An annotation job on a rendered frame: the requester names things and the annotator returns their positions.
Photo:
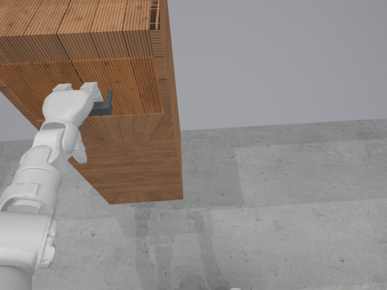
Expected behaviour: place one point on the left robot forearm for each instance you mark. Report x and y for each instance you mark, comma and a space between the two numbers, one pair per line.
39, 176

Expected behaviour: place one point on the handle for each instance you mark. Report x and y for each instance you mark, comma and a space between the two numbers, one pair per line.
103, 107

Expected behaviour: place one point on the left robot upper arm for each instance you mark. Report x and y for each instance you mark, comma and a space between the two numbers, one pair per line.
27, 244

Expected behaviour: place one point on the cabinet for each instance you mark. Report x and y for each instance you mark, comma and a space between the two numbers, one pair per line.
130, 158

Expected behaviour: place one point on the left robot hand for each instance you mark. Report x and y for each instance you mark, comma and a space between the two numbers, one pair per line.
73, 106

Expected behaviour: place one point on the drawer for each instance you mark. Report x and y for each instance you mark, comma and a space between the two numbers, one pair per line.
133, 81

